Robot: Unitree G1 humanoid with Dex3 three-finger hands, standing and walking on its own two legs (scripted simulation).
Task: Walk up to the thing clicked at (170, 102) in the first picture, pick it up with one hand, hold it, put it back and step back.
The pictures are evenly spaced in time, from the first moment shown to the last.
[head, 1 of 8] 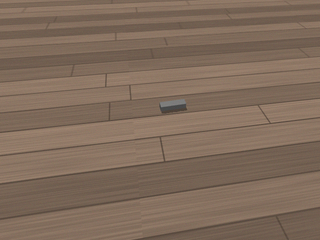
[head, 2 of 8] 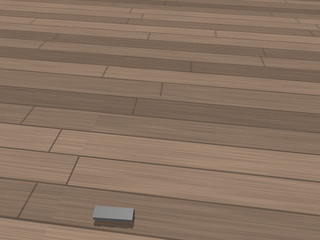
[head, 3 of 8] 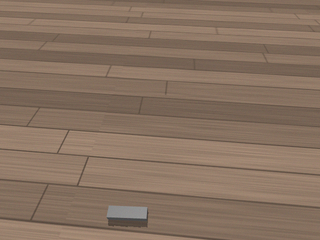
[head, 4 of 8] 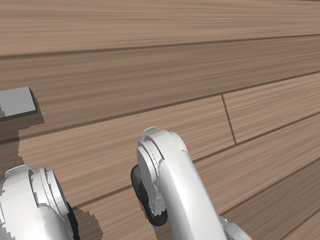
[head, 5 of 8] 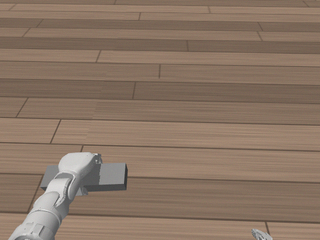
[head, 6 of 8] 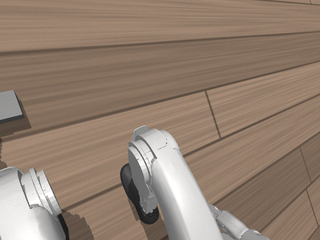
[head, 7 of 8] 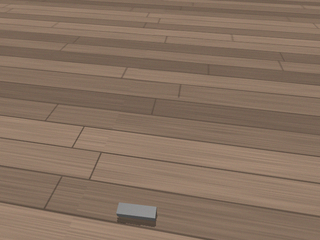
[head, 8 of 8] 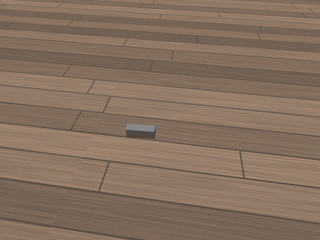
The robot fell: no
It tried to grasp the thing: yes
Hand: left
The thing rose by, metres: 0.69
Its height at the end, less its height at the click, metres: +0.00
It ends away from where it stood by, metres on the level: 0.01
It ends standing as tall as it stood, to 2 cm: yes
